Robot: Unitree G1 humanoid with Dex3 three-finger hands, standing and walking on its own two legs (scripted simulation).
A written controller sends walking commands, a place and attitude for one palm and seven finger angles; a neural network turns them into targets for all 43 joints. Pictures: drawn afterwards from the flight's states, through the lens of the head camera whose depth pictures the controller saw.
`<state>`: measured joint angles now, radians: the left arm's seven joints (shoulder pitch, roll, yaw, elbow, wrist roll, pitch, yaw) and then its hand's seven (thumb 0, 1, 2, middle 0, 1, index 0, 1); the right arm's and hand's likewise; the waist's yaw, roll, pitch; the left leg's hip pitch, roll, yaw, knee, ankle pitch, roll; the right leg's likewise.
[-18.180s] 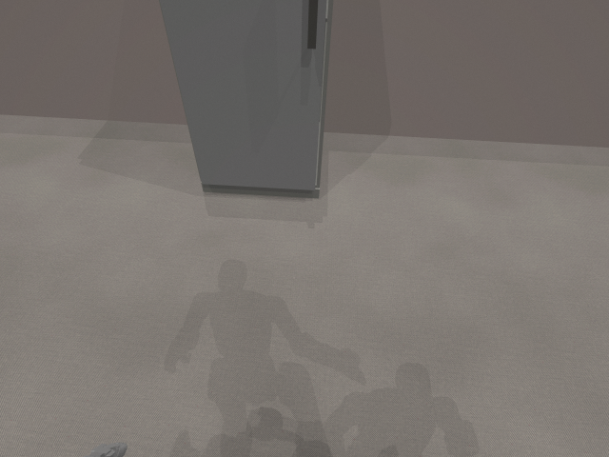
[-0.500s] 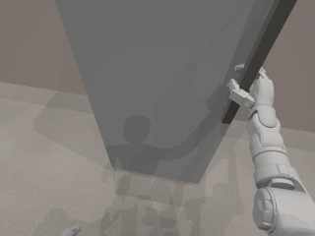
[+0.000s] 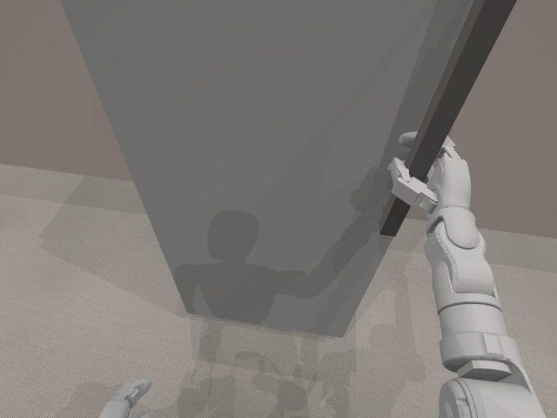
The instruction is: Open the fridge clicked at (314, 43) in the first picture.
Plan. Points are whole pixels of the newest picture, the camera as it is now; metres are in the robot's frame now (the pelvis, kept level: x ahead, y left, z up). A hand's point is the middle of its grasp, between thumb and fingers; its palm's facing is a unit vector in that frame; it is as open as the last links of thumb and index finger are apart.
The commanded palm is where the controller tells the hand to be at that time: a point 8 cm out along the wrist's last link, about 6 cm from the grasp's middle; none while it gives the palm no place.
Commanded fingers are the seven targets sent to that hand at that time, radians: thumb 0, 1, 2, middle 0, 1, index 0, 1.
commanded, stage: pull the door a little, standing still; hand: right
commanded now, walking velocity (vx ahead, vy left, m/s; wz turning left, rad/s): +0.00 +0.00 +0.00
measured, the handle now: (431, 119) +0.47 -0.15 +0.22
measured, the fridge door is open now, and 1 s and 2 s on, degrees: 0 14 46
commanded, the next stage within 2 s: walk backward, drawing the door open in 0.36 s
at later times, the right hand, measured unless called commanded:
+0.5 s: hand (401, 217) +0.35 -0.12 +0.15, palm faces +0.02 +1.00 -0.04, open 6.8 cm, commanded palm +0.32 -0.17 +0.14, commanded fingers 0.00 -0.90 -0.90 0.45 1.40 0.45 1.40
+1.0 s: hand (389, 252) +0.30 -0.10 +0.14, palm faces +0.23 +0.94 -0.24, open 7.1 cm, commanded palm +0.26 -0.14 +0.14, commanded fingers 0.00 -0.90 -0.90 0.45 1.40 0.45 1.40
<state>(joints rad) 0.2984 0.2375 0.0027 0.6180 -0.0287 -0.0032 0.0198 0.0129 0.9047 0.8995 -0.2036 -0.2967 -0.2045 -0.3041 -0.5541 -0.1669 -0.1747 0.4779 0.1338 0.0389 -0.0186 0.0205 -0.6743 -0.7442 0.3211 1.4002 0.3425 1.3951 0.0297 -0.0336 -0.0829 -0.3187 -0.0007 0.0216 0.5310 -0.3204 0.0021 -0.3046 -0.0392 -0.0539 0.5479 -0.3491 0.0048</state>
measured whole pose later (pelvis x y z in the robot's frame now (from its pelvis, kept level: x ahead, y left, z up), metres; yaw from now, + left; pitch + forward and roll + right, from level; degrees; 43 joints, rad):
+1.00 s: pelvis +0.08 +0.06 +0.00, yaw -5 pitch +0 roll -3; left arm 0.17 0.20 -0.02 0.54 0.03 -0.01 0.09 0.02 0.90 0.90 -0.20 -0.30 -0.20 -0.30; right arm 0.42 -0.16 -0.04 -0.48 0.03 -0.08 -0.08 -0.08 -0.53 -0.76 0.42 1.37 0.25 1.39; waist 0.00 -0.04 0.07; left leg -0.18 0.00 0.21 0.50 -0.33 0.13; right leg -0.49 0.01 -0.12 0.93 -0.35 0.02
